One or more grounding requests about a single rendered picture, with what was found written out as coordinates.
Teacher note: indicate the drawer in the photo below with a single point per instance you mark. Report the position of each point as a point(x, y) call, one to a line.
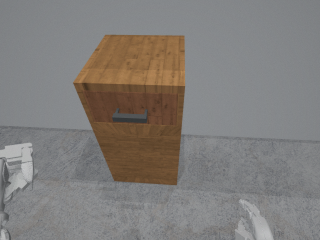
point(161, 107)

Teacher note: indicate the robot left hand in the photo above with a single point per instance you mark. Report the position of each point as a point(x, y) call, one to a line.
point(18, 161)

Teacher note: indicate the robot left forearm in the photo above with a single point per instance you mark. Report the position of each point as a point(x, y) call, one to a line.
point(4, 233)

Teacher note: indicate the cabinet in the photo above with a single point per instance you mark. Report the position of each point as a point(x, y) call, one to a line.
point(137, 153)

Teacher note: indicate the robot right hand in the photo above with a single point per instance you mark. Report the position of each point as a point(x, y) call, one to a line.
point(256, 229)

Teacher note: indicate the handle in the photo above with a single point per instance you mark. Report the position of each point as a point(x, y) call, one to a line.
point(129, 118)

